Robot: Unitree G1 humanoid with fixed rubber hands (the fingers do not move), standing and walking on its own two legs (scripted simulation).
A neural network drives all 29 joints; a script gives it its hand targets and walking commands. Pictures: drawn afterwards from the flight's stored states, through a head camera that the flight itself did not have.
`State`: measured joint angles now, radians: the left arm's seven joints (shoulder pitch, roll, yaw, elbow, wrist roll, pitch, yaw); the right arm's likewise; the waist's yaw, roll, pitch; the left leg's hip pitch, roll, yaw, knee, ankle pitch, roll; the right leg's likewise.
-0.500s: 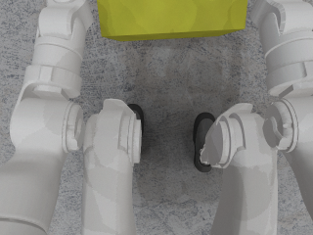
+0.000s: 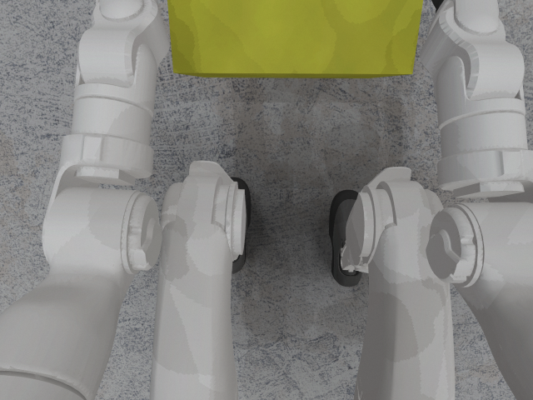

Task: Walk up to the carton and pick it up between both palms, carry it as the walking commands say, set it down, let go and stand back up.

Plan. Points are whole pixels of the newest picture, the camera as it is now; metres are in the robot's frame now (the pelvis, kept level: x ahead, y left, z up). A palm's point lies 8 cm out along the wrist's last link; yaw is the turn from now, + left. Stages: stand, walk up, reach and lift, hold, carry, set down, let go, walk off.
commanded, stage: reach and lift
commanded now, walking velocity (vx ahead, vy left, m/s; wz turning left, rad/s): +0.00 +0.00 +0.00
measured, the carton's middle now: (290, 14) +0.54 +0.03 -0.19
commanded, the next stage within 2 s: none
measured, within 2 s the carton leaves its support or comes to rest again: neither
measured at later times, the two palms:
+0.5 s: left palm out of the picture +0.52 +0.19 -0.03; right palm out of the picture +0.53 -0.15 -0.04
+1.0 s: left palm out of the picture +0.50 +0.19 +0.05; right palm out of the picture +0.51 -0.15 +0.04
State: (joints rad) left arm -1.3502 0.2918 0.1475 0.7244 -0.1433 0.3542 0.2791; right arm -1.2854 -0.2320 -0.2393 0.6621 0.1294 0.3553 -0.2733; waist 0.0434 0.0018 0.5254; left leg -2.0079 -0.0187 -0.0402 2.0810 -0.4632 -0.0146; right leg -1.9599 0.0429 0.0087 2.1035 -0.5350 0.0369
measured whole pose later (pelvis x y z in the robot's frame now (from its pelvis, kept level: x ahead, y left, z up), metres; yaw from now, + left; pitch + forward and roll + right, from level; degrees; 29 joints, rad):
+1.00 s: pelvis -0.02 +0.00 +0.11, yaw +0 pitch +16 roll -2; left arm -1.23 0.20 0.23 0.57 -0.04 0.49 0.27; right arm -1.19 -0.17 -0.32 0.53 0.02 0.48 -0.22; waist 0.05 0.01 0.52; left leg -1.61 -0.04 -0.07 1.75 -0.42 -0.03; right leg -1.57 0.06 0.01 1.75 -0.47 0.03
